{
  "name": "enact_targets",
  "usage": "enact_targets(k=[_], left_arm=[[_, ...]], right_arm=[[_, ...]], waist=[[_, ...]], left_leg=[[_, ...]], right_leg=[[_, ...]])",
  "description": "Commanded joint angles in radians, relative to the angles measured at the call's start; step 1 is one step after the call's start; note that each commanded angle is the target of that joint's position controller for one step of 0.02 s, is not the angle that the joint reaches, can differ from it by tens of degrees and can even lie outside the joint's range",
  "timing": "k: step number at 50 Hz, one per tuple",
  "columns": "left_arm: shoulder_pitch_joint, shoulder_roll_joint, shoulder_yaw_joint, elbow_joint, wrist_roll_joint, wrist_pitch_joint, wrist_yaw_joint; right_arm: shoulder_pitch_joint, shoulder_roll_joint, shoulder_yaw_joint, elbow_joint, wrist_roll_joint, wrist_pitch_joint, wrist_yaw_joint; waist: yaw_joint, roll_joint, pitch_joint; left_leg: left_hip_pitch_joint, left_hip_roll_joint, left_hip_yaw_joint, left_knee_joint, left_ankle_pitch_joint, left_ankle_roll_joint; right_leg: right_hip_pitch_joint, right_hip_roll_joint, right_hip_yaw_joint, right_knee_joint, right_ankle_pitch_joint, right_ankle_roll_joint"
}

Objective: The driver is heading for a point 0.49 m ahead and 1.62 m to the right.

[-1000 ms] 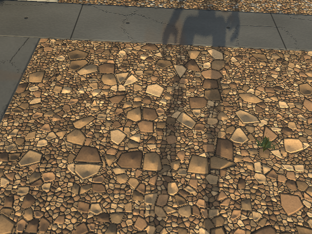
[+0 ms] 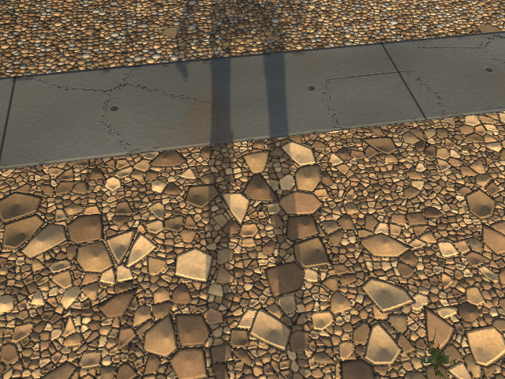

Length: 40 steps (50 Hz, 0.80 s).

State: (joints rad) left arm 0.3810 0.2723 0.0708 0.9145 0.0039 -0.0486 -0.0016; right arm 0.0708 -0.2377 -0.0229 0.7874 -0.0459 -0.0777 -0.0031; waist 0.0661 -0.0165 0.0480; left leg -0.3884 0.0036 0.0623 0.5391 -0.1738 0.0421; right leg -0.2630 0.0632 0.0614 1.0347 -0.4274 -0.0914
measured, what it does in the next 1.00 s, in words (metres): walks ahead, turning right: right foot, then left foot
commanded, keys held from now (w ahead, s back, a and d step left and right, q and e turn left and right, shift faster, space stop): w+e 1.00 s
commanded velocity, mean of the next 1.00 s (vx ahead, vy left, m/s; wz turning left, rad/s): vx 0.50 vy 0.00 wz -0.58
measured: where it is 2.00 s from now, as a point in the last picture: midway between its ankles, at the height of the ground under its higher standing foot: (456, 255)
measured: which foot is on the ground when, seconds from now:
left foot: down 0.00-0.44, up 0.46-0.96, down 0.98-1.00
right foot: up 0.00-0.42, down 0.44-1.00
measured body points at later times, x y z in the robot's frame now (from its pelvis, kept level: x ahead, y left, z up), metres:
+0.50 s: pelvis +0.25 -0.06 -0.02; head +0.29 -0.08 +0.43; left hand +0.52 +0.12 -0.11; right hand +0.17 -0.31 -0.16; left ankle +0.11 +0.10 -0.65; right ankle +0.31 -0.13 -0.73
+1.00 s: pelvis +0.53 -0.14 -0.01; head +0.55 -0.16 +0.44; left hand +0.66 +0.12 -0.13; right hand +0.60 -0.46 -0.08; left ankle +0.68 -0.12 -0.74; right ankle +0.32 -0.13 -0.72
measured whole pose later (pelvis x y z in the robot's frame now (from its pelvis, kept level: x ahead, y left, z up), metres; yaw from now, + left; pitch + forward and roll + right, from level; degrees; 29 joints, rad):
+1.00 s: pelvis +0.53 -0.14 -0.01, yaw -36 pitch +2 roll +0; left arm 0.47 0.30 0.08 0.86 0.00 -0.05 0.00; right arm 0.01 -0.25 -0.01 0.67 -0.04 -0.06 0.01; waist 0.10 0.00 0.04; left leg -0.48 -0.01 0.00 0.54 -0.11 0.02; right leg -0.01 0.15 0.23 0.58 -0.47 -0.10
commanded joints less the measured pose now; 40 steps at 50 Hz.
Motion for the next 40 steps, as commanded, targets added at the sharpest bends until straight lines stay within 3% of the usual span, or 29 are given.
enact_targets(k=[1, 3, 6, 11, 16, 19, 20, 21, 22, 23, 24, 25, 26, 27, 29, 31, 35, 40], left_arm=[[-0.009, 0.060, 0.015, -0.072, 0.019, 0.005, -0.016], [-0.016, 0.045, 0.014, -0.081, 0.029, 0.029, -0.032], [-0.098, 0.033, 0.009, -0.119, 0.030, 0.048, -0.048], [-0.276, 0.017, -0.010, -0.190, 0.029, 0.045, -0.068], [-0.412, 0.016, -0.024, -0.249, 0.035, 0.041, -0.082], [-0.381, 0.037, -0.015, -0.252, 0.042, 0.041, -0.071], [-0.311, 0.052, -0.006, -0.235, 0.042, 0.038, -0.065], [-0.187, 0.072, 0.008, -0.199, 0.045, 0.029, -0.056], [-0.013, 0.124, 0.034, -0.143, 0.055, 0.022, -0.039], [-0.008, 0.243, 0.061, -0.149, 0.053, 0.023, -0.023], [0.029, 0.280, 0.071, -0.179, 0.021, 0.037, -0.016], [0.001, 0.250, 0.065, -0.157, 0.016, 0.043, -0.006], [-0.046, 0.191, 0.051, -0.152, 0.006, 0.038, 0.000], [-0.095, 0.151, 0.039, -0.154, 0.006, 0.030, 0.003], [-0.137, 0.113, 0.024, -0.161, -0.002, 0.012, 0.002], [-0.107, 0.125, 0.026, -0.151, -0.007, -0.007, -0.004], [-0.021, 0.146, 0.032, -0.133, -0.004, -0.011, -0.006], [0.081, 0.151, 0.033, -0.114, -0.002, -0.010, 0.001]], right_arm=[[0.154, -0.092, -0.031, -0.005, 0.006, -0.006, -0.007], [0.179, -0.086, -0.030, 0.017, 0.017, -0.022, -0.007], [0.220, -0.099, -0.038, 0.038, 0.030, -0.040, -0.002], [0.263, -0.100, -0.041, 0.063, 0.024, -0.037, -0.001], [0.326, -0.144, -0.053, 0.092, 0.025, -0.023, -0.011], [0.345, -0.180, -0.061, 0.107, 0.023, -0.001, -0.020], [0.347, -0.197, -0.065, 0.109, 0.022, 0.010, -0.022], [0.342, -0.208, -0.067, 0.105, 0.026, 0.021, -0.022], [0.331, -0.200, -0.064, 0.084, 0.023, 0.025, -0.019], [0.371, -0.068, -0.036, 0.017, 0.027, 0.020, -0.002], [0.270, -0.141, -0.052, -0.038, 0.026, 0.009, 0.006], [0.174, -0.148, -0.051, -0.062, 0.029, 0.000, 0.010], [0.178, -0.131, -0.042, -0.056, 0.034, -0.012, 0.009], [0.196, -0.129, -0.043, -0.038, 0.028, -0.010, 0.006], [0.245, -0.121, -0.042, -0.028, -0.003, 0.026, 0.009], [0.238, -0.103, -0.040, -0.037, -0.007, 0.051, 0.016], [0.076, -0.097, -0.036, -0.094, -0.003, 0.062, 0.020], [-0.089, -0.095, -0.025, -0.149, 0.005, 0.053, 0.027]], waist=[[-0.076, 0.091, -0.064], [-0.057, 0.130, -0.055], [-0.053, 0.110, -0.043], [-0.078, 0.099, 0.011], [-0.111, 0.097, 0.041], [-0.084, 0.119, 0.003], [-0.052, 0.123, -0.041], [0.002, 0.109, -0.114], [0.080, 0.042, -0.215], [0.014, -0.183, -0.303], [0.059, -0.152, -0.376], [0.052, -0.054, -0.227], [0.012, -0.010, -0.123], [-0.039, 0.030, -0.069], [-0.095, 0.017, -0.075], [-0.103, 0.016, -0.079], [-0.054, -0.012, -0.021], [0.011, -0.033, -0.010]], left_leg=[[0.328, 0.303, -0.341, -0.322, -0.046, 0.091], [0.287, 0.266, -0.221, -0.339, 0.112, 0.078], [0.304, 0.266, -0.116, -0.363, 0.241, 0.092], [0.315, 0.235, 0.038, -0.387, 0.293, 0.092], [0.401, 0.267, 0.124, -0.358, 0.386, 0.076], [0.478, 0.278, 0.178, -0.195, 0.757, 0.058], [0.492, 0.278, 0.190, -0.070, 0.876, 0.057], [0.451, 0.272, 0.202, 0.117, 0.864, 0.048], [0.281, 0.250, 0.211, 0.388, 0.642, 0.016], [-0.128, 0.121, 0.196, 0.720, -0.206, -0.038], [-0.324, -0.018, -0.012, 0.908, -0.386, -0.067], [-0.426, 0.053, -0.083, 0.894, -0.272, -0.053], [-0.387, 0.092, -0.079, 0.800, -0.181, -0.047], [-0.311, 0.119, -0.084, 0.712, -0.155, -0.049], [-0.191, 0.129, -0.091, 0.636, -0.155, -0.069], [-0.184, 0.120, -0.075, 0.581, -0.139, -0.085], [-0.287, 0.111, -0.064, 0.416, 0.013, -0.105], [-0.333, 0.068, -0.073, 0.222, 0.140, -0.099]], right_leg=[[-0.345, -0.116, 0.013, 0.143, 0.108, 0.008], [-0.322, -0.127, -0.002, 0.134, 0.138, 0.028], [-0.395, -0.141, -0.018, 0.122, 0.205, 0.044], [-0.439, -0.147, -0.068, -0.105, 0.370, 0.059], [-0.359, -0.123, -0.161, -0.341, 0.356, 0.009], [-0.249, -0.047, -0.216, -0.400, 0.215, -0.048], [-0.168, -0.007, -0.226, -0.418, 0.168, -0.072], [-0.016, 0.031, -0.220, -0.472, 0.169, -0.100], [0.241, -0.010, -0.120, -0.530, 0.158, -0.141], [0.543, -0.324, 0.348, -0.568, 0.084, -0.243], [0.609, -0.424, 0.742, -0.736, 0.132, -0.334], [0.542, -0.392, 0.552, -0.747, 0.232, -0.302], [0.394, -0.356, 0.427, -0.750, 0.359, -0.268], [0.273, -0.295, 0.335, -0.759, 0.476, -0.224], [0.157, -0.228, 0.239, -0.777, 0.606, -0.202], [0.122, -0.198, 0.211, -0.792, 0.641, -0.205], [0.121, -0.170, 0.227, -0.834, 0.538, -0.176], [0.231, -0.166, 0.261, -0.791, 0.592, -0.146]])
Velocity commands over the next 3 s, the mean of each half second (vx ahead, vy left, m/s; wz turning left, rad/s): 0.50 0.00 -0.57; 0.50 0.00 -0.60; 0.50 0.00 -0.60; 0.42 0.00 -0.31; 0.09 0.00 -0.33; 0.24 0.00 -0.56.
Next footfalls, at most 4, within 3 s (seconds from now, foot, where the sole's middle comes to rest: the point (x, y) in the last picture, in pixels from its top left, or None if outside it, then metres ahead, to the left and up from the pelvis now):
0.44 right None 0.35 -0.14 -0.77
0.98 left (324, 290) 0.71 -0.14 -0.77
1.50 right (446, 290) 0.74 -0.49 -0.77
2.02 left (484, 217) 1.01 -0.66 -0.77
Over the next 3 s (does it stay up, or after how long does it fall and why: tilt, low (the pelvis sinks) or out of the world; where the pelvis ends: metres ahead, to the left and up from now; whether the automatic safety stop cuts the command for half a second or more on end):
stays up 0.90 -0.69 0.00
